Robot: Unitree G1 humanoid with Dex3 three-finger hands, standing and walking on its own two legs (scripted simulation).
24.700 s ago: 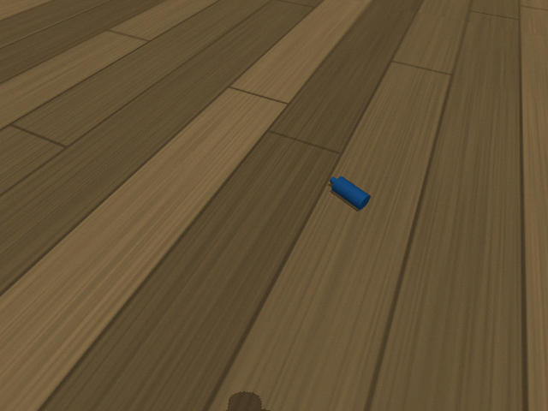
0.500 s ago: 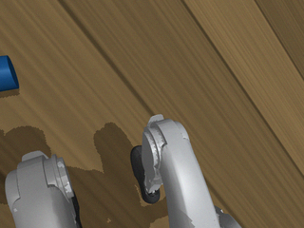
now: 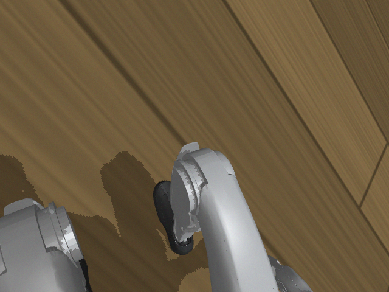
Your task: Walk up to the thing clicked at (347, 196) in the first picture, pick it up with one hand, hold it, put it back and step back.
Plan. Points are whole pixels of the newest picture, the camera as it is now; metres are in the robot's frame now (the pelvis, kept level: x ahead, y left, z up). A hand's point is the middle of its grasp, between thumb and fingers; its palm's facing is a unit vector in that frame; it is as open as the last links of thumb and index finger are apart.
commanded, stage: rest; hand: left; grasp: from above
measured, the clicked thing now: out of the picture +0.49 +0.33 -0.26
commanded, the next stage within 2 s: open in 0.52 s
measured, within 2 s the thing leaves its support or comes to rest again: rests again in 1.02 s
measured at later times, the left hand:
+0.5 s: hand out of the picture +0.50 +0.30 -0.24, palm faces -0.45 -0.14 -0.88, open 10.9 cm
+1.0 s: hand out of the picture +0.50 +0.30 -0.24, palm faces -0.44 -0.13 -0.89, open 11.6 cm
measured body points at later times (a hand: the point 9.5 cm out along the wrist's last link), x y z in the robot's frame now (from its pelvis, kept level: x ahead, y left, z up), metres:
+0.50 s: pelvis +0.00 +0.01 +0.00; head +0.29 +0.12 +0.32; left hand +0.52 +0.30 -0.19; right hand +0.01 -0.25 -0.04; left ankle +0.06 +0.12 -0.28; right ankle +0.13 -0.14 -0.28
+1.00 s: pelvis -0.01 +0.00 +0.00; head +0.29 +0.12 +0.32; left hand +0.52 +0.30 -0.19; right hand +0.01 -0.25 -0.04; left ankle +0.06 +0.12 -0.28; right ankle +0.13 -0.14 -0.28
